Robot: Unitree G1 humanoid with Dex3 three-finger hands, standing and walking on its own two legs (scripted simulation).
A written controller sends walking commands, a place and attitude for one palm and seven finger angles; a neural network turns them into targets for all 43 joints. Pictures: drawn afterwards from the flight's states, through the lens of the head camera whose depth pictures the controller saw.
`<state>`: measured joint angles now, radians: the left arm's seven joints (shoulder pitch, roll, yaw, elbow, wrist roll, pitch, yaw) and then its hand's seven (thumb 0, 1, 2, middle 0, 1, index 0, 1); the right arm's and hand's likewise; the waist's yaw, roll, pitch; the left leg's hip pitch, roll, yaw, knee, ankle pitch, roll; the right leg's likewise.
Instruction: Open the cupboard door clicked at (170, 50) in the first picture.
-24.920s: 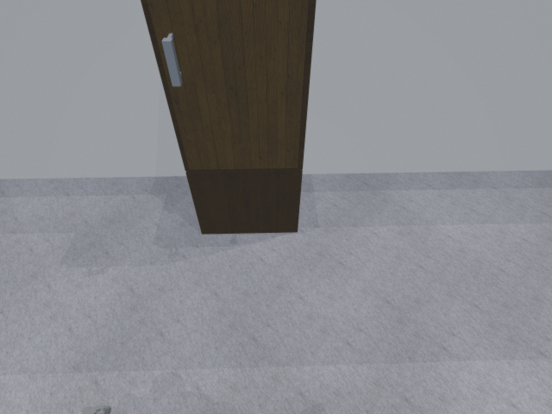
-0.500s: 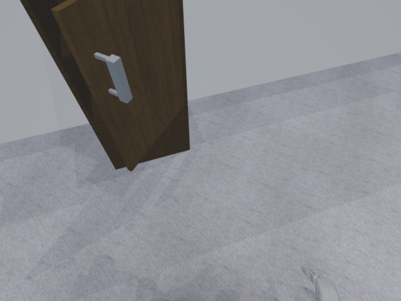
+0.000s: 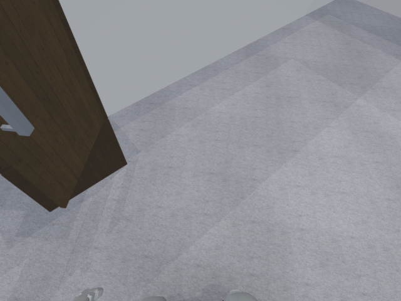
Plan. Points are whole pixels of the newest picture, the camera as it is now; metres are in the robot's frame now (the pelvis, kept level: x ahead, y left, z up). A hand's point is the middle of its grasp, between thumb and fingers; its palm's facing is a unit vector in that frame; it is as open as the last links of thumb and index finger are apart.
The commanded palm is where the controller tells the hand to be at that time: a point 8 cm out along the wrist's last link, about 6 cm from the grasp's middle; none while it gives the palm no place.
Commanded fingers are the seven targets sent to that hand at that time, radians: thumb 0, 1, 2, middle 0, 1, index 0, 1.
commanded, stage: walk to a spot facing it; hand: left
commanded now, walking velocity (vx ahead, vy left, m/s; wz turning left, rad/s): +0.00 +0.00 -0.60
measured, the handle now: (0, 111) +0.45 +0.44 +0.09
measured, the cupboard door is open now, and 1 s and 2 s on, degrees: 44 44 44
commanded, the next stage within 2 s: turn to face it in 1.82 s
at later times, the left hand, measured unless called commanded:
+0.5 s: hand (135, 291) +0.15 +0.15 -0.15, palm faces -0.27 -0.94 -0.21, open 7.4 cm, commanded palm none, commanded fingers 0.00 0.90 0.90 -0.20 -0.30 -0.20 -0.30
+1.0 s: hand (226, 187) +0.41 -0.06 -0.15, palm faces -0.56 -0.80 -0.22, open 7.4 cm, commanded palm none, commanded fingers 0.00 0.90 0.90 -0.20 -0.30 -0.20 -0.30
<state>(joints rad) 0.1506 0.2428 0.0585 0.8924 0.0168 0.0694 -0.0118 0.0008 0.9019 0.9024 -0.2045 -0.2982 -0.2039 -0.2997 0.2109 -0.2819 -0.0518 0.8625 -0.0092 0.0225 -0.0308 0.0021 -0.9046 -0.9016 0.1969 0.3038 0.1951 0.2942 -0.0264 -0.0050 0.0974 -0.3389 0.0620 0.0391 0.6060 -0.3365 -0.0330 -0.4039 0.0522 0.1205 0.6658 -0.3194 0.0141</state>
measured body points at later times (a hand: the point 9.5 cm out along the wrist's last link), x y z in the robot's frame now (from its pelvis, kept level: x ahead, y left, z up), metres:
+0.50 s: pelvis +0.06 -0.03 +0.02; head +0.10 -0.04 +0.46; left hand +0.17 +0.20 -0.13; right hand +0.07 -0.31 -0.12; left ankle +0.13 +0.09 -0.70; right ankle -0.01 -0.14 -0.72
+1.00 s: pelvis +0.20 -0.15 +0.01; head +0.24 -0.18 +0.45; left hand +0.44 -0.02 -0.13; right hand +0.04 -0.35 -0.14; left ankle +0.24 +0.00 -0.66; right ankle +0.17 -0.25 -0.72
